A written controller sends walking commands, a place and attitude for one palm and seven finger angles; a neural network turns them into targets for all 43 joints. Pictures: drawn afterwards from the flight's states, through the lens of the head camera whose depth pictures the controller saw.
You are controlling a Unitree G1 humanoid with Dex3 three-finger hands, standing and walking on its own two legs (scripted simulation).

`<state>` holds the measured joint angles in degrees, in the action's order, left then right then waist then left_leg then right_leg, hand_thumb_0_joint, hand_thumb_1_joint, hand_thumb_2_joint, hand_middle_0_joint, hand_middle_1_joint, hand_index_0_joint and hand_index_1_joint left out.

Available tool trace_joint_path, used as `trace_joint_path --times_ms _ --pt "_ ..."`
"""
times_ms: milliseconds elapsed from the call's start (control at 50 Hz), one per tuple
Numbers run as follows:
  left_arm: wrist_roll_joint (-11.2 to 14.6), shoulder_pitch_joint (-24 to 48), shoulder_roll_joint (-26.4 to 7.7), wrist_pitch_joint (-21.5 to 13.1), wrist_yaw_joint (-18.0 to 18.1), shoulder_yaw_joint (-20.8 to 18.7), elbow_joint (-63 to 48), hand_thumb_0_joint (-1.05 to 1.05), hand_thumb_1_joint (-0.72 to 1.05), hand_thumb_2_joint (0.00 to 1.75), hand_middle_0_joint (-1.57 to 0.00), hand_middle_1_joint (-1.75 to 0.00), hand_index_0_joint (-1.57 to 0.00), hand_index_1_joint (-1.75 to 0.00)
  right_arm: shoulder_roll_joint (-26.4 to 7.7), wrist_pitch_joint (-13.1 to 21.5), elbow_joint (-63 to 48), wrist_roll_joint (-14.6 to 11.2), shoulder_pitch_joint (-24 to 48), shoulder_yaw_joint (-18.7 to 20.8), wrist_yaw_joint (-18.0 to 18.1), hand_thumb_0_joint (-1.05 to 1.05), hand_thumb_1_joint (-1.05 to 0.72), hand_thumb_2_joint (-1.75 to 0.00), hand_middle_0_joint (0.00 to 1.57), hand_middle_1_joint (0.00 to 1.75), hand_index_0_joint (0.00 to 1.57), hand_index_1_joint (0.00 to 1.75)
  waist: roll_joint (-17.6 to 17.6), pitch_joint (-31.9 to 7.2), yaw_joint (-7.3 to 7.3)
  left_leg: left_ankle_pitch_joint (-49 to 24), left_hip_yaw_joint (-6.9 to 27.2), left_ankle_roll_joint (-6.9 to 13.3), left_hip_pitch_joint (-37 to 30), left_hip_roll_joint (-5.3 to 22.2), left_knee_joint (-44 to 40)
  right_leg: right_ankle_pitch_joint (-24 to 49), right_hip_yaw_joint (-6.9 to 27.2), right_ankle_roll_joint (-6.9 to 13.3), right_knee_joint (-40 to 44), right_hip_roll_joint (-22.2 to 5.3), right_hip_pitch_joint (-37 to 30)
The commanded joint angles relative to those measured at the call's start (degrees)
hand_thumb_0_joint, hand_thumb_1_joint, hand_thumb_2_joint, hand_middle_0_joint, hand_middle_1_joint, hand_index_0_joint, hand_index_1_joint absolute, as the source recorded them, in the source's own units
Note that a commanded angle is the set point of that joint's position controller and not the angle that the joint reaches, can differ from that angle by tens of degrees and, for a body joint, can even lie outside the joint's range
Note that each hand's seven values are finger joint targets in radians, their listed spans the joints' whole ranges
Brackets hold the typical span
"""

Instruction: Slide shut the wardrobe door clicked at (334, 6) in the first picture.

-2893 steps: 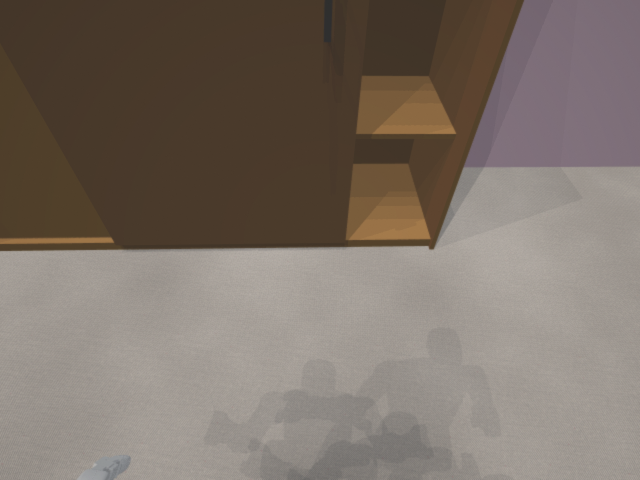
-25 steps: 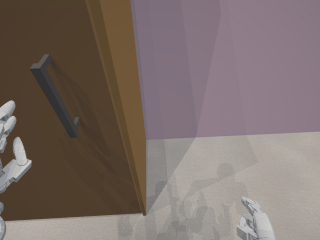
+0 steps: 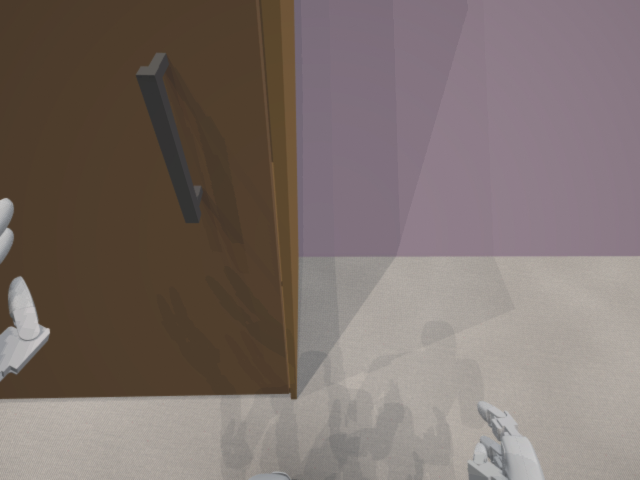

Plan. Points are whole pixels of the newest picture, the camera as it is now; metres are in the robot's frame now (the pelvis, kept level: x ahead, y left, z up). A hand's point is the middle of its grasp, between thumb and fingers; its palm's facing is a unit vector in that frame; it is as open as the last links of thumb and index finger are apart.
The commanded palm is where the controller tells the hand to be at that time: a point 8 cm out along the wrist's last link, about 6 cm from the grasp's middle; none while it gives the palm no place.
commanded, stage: step back with the hand held close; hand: left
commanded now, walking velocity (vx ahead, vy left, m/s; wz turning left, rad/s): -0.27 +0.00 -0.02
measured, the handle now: (178, 147) +0.42 +0.22 +0.20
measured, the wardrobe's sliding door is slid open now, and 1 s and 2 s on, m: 0.00 0.00 0.00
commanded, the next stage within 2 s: stop stepping back and stand still in 0.56 s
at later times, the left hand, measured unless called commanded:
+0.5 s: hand out of the picture +0.12 +0.27 +0.18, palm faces +0.38 -0.83 -0.40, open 7.4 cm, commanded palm +0.08 +0.31 +0.18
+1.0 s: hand out of the picture -0.02 +0.32 +0.19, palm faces +0.50 -0.77 -0.40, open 7.4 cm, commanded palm -0.05 +0.33 +0.18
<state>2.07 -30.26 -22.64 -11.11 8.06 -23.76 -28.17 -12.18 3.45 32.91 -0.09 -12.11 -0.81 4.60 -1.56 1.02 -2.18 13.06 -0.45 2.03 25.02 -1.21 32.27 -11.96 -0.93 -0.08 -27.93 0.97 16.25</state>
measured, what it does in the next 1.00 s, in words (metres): walks backwards: right foot, then left foot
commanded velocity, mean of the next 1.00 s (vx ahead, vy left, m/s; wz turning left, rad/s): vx -0.14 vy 0.01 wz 0.00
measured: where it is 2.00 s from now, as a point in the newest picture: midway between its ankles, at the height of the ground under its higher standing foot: outside the picture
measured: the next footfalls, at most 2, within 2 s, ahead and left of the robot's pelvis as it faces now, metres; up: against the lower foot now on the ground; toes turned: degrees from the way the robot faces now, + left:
right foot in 0.42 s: -0.12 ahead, -0.11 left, -0.01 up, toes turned -4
left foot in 0.58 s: +0.01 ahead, +0.10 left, +0.00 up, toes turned -4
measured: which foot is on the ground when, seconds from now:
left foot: down 0.00-0.40, up 0.42-0.56, down 0.58-0.88, up 0.90-1.00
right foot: down 0.00-0.12, up 0.14-0.40, down 0.42-0.58, up 0.60-0.88, down 0.90-1.00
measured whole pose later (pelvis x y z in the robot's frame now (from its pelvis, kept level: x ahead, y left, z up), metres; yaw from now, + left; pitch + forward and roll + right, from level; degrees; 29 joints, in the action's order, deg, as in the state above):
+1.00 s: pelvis -0.21 +0.04 +0.01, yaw -2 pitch +0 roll +0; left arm 2.9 -30.4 -23.6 -9.1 8.4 -25.8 -29.0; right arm -12.7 3.9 41.2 0.5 -16.5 0.7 4.0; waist 2.5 -5.2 -3.1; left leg 17.3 1.0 -1.3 33.1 -0.9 60.4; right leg -16.3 -4.2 3.1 -26.8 0.4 10.6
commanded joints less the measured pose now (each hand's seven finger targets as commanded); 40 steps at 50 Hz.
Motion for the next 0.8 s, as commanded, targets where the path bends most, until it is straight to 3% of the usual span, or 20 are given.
trace_joint_path --times_ms 0,40,80,120,180,320,360,380,400,420,440,460,500,520,540,560,600,660,720,780 --pt "-0.2 7.3 -12.5 -4.2 2.6 -6.3 -13.8 0.0 0.9 0.9 -0.2 -0.3 -0.2 -0.3 -7.0 3.9 -7.2 0.4 4.0 3.1 0.6 0.0 -0.9 -0.9 0.2 0.3 0.2 0.3 7.2 -7.0 2.46 3.6 3.0 -1.4 -15.3 1.8 6.7 -6.0 11.5 6.8 10.8 -14.0 13.2" --pt "0.0 7.8 -12.4 -3.9 2.8 -6.4 -14.2 0.0 0.9 0.9 -0.2 -0.3 -0.2 -0.3 -7.9 4.1 -7.1 0.2 4.5 3.4 0.9 0.0 -0.9 -0.9 0.2 0.3 0.2 0.3 2.4 -5.4 2.58 3.5 6.0 -0.9 -14.7 3.6 -0.7 -6.3 7.2 4.5 5.7 -9.4 13.3" --pt "-0.3 7.6 -12.4 -4.6 2.5 -7.4 -16.0 0.0 0.9 0.9 -0.2 -0.3 -0.2 -0.3 -8.8 5.0 -8.2 0.5 7.2 3.0 1.3 0.0 -0.9 -0.9 0.2 0.3 0.2 0.3 -13.8 -4.5 1.49 15.9 19.6 1.8 -4.4 12.4 -19.8 -11.3 1.6 -0.1 -8.3 0.8 5.3" --pt "-1.8 9.6 -14.0 -5.7 2.3 -9.9 -15.1 0.0 0.9 0.9 -0.2 -0.3 -0.2 -0.3 -8.6 5.6 -7.6 1.5 7.6 3.4 1.3 0.0 -0.9 -0.9 0.2 0.3 0.2 0.3 -17.9 -4.9 1.2 33.5 29.2 6.2 12.6 19.6 -30.8 -12.5 3.6 -0.4 -30.4 4.9 -8.7" --pt "-1.2 5.4 -11.9 -5.7 1.7 -9.3 -11.9 0.0 0.9 0.9 -0.2 -0.3 -0.2 -0.3 -7.3 5.7 -6.5 1.4 5.6 4.3 -0.3 0.0 -0.9 -0.9 0.2 0.3 0.2 0.3 -8.5 -6.7 0.34 20.6 19.9 5.3 3.5 16.2 -26.2 -14.3 2.0 0.7 -28.9 4.4 -3.5" --pt "1.6 3.4 -10.4 -4.8 0.7 -4.6 -14.6 0.0 0.9 0.9 -0.2 -0.3 -0.2 -0.3 -6.1 5.6 -3.9 1.4 4.3 3.6 -1.6 0.0 -0.9 -0.9 0.2 0.3 0.2 0.3 -15.1 -13.6 0.43 8.6 9.6 -6.6 -12.6 10.8 -25.9 -17.1 -3.3 3.8 3.8 4.4 -6.3" --pt "1.6 5.5 -12.8 -5.4 0.7 -5.5 -14.3 0.0 0.9 0.9 -0.2 -0.3 -0.2 -0.3 -5.5 4.7 -2.4 1.2 2.5 3.4 -1.4 0.0 -0.9 -0.9 0.2 0.3 0.2 0.3 -1.7 -14.1 1.41 -2.2 1.9 -6.6 -22.4 6.1 -4.0 -8.4 5.6 7.3 18.1 -6.5 2.7" --pt "1.7 7.1 -13.7 -5.6 0.9 -5.7 -14.5 0.0 0.9 0.9 -0.2 -0.3 -0.2 -0.3 -5.1 4.4 -1.8 0.8 3.1 3.6 -1.1 0.0 -0.9 -0.9 0.2 0.3 0.2 0.3 8.2 -12.1 1.58 1.6 2.3 -6.1 -21.9 2.7 12.3 -0.4 12.1 10.1 21.0 -16.0 10.4" --pt "1.8 8.5 -16.0 -6.1 0.9 -7.5 -15.7 0.0 0.9 0.9 -0.2 -0.3 -0.2 -0.3 -5.1 4.6 -3.0 1.0 6.6 3.4 -0.5 0.0 -0.9 -0.9 0.2 0.3 0.2 0.3 11.7 -8.1 0.62 10.4 1.9 -5.6 -14.1 -0.4 26.9 10.7 15.0 12.8 19.7 -22.2 12.3" --pt "1.7 10.3 -17.8 -6.7 1.7 -10.0 -16.1 0.0 0.9 0.9 -0.2 -0.3 -0.2 -0.3 -4.4 5.5 -3.6 2.1 7.5 2.2 -0.2 0.0 -0.9 -0.9 0.2 0.3 0.2 0.3 9.3 -7.9 -0.44 15.8 1.4 -5.6 -6.7 -1.4 32.7 26.2 12.6 13.6 14.6 -23.3 8.9" --pt "1.6 12.6 -14.8 -6.0 0.4 -7.1 -14.1 0.0 0.9 0.9 -0.2 -0.3 -0.2 -0.3 -4.4 6.1 -3.1 0.8 7.5 2.4 -0.1 0.0 -0.9 -0.9 0.2 0.3 0.2 0.3 15.5 -7.7 0.44 14.3 5.0 -4.5 -3.3 0.3 33.7 28.1 5.5 11.4 10.1 -20.7 5.8" --pt "1.0 10.7 -13.0 -4.8 -0.5 -6.6 -11.3 0.0 0.9 0.9 -0.2 -0.3 -0.2 -0.3 -4.8 5.9 -4.5 0.1 8.0 2.6 0.0 0.0 -0.9 -0.9 0.2 0.3 0.2 0.3 18.3 -2.9 0.91 12.8 4.9 -3.9 -0.7 2.1 24.6 32.7 5.7 10.3 7.3 -17.8 1.8" --pt "0.8 12.4 -13.8 -3.7 -0.4 -6.8 -11.1 0.0 0.9 0.9 -0.2 -0.3 -0.2 -0.3 -5.6 4.5 -4.9 0.4 10.0 0.5 1.0 0.0 -0.9 -0.9 0.2 0.3 0.2 0.3 6.8 0.6 2.04 1.7 0.0 -3.7 -3.0 1.0 -0.7 39.9 2.5 5.5 -3.0 -12.1 -2.0" --pt "1.0 13.4 -13.5 -3.4 -0.5 -6.1 -11.5 0.0 0.9 0.9 -0.2 -0.3 -0.2 -0.3 -6.4 4.6 -4.5 0.0 10.5 0.4 1.5 0.0 -0.9 -0.9 0.2 0.3 0.2 0.3 -3.5 -1.4 2.61 -19.2 -1.0 -4.0 -10.5 0.3 -13.5 36.0 -0.6 2.2 -12.1 -7.8 -1.3" --pt "1.0 13.2 -13.8 -4.1 -0.1 -6.1 -14.3 0.0 0.9 0.9 -0.2 -0.3 -0.2 -0.3 -8.3 5.4 -4.8 0.6 9.9 1.2 1.1 0.0 -0.9 -0.9 0.2 0.3 0.2 0.3 -18.4 -6.9 1.12 -53.5 10.0 -1.0 -20.1 11.5 -13.4 9.5 -1.2 -0.2 -23.6 -1.1 5.2" --pt "0.7 13.3 -14.0 -4.9 0.3 -6.4 -15.4 0.0 0.9 0.9 -0.2 -0.3 -0.2 -0.3 -6.8 6.4 -4.4 1.4 7.4 1.7 0.0 0.0 -0.9 -0.9 0.2 0.3 0.2 0.3 -21.8 -13.0 0.19 -67.8 17.8 1.8 -26.4 18.4 -9.9 -21.1 5.0 0.8 -30.4 1.9 9.7" --pt "1.0 7.7 -11.6 -5.7 -0.3 -6.4 -10.7 0.0 0.9 0.9 -0.2 -0.3 -0.2 -0.3 -7.9 7.2 -3.8 0.8 4.5 3.5 -1.7 0.0 -0.9 -0.9 0.2 0.3 0.2 0.3 -7.7 -13.7 0.65 -46.9 15.7 3.7 -22.1 18.5 -12.2 -22.1 6.1 1.0 -32.6 3.0 8.8" --pt "1.6 -1.7 -13.1 -4.1 -0.4 -8.8 -19.6 0.0 0.9 0.9 -0.2 -0.3 -0.2 -0.3 -7.7 6.7 -6.6 1.0 4.7 4.4 -2.3 0.0 -0.9 -0.9 0.2 0.3 0.2 0.3 -6.2 -15.3 1.0 -22.4 17.7 3.8 -15.1 17.2 -17.0 -14.8 4.3 -0.3 -29.6 1.7 3.2" --pt "1.7 -8.2 -14.8 -3.0 1.1 -12.2 -22.9 0.0 0.9 0.9 -0.2 -0.3 -0.2 -0.3 -7.5 5.3 -8.9 0.3 6.0 4.2 -2.2 0.0 -0.9 -0.9 0.2 0.3 0.2 0.3 -10.0 -11.5 1.1 19.8 13.2 2.7 -2.7 12.4 -26.3 -11.5 -2.1 0.3 -22.9 3.2 -4.0" --pt "1.0 -8.1 -13.1 -1.9 2.3 -11.4 -18.8 0.0 0.9 0.9 -0.2 -0.3 -0.2 -0.3 -6.6 4.5 -7.4 1.1 5.5 3.5 -1.3 0.0 -0.9 -0.9 0.2 0.3 0.2 0.3 -18.7 -8.1 1.15 30.0 8.6 -2.7 7.0 9.2 -31.7 -17.5 -8.2 1.9 -11.9 6.1 -16.2"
